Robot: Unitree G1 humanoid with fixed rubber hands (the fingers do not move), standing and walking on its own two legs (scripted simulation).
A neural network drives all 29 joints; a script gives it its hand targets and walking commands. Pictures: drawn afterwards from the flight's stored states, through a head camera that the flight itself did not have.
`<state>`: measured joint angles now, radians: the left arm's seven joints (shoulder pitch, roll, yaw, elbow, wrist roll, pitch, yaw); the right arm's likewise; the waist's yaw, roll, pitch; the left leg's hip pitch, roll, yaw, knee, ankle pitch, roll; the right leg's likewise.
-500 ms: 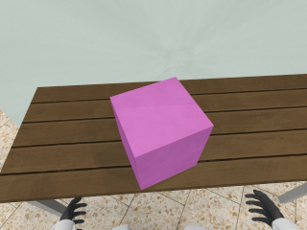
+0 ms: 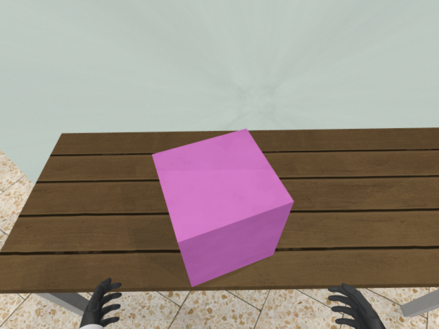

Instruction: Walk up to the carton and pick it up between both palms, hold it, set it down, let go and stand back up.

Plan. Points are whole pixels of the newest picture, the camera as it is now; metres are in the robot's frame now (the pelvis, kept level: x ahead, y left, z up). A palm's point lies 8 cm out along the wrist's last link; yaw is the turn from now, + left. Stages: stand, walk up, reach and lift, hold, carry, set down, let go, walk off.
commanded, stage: reach and lift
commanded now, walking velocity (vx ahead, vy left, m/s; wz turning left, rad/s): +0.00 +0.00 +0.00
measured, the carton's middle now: (218, 209) +0.37 +0.03 -0.06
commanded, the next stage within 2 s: none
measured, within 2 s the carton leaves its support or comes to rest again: neither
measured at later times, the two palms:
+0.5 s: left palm (106, 328) +0.14 +0.22 -0.06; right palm (373, 313) +0.16 -0.25 -0.06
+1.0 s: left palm (129, 312) +0.16 +0.18 -0.03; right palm (380, 308) +0.17 -0.25 -0.04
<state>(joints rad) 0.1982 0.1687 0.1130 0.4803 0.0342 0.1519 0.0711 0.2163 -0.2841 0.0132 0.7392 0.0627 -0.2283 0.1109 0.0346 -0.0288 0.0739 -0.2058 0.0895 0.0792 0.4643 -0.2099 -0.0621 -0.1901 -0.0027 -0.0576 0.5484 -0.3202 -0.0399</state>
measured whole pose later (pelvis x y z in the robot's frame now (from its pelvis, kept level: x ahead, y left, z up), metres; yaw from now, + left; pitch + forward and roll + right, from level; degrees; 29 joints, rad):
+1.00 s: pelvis +0.01 +0.00 +0.00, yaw +0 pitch +0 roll +1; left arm 0.36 -0.01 -0.04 0.32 0.02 -0.26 0.25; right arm 0.21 -0.39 0.18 0.84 0.43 -0.59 0.28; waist 0.05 -0.06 -0.04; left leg -0.27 0.10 0.07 0.52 -0.24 -0.07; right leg -0.25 0.00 -0.06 0.59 -0.34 -0.05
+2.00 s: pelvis +0.00 +0.00 +0.01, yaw -1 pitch +1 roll +0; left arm 0.04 -0.01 0.08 0.06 -0.01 0.16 0.23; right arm -0.18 -0.39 0.18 0.58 0.42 -0.22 0.12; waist 0.10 -0.03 0.03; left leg -0.21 0.12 0.08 0.33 -0.13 -0.07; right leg -0.18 0.04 -0.05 0.37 -0.21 -0.05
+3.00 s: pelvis -0.02 +0.00 +0.01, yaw +0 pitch +11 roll +0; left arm -0.45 0.07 0.20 0.11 -0.09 0.51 0.16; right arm -0.81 -0.43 0.15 0.75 0.41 0.13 0.05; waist 0.17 0.02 -0.03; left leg -0.44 0.12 0.06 0.34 -0.09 -0.07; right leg -0.40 0.04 -0.06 0.37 -0.16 -0.05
